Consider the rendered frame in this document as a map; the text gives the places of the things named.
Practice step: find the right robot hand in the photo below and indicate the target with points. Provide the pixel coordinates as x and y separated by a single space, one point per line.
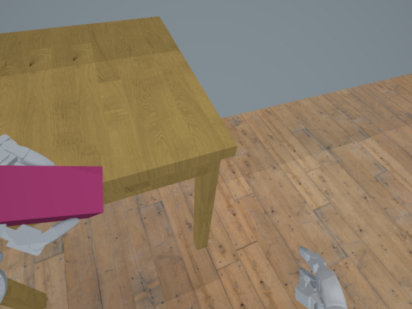
323 290

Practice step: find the sponge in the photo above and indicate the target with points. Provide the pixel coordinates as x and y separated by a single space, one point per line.
38 194

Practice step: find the table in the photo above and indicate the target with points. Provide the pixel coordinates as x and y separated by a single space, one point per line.
119 95

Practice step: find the left robot hand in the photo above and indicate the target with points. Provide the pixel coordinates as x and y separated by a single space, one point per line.
27 238

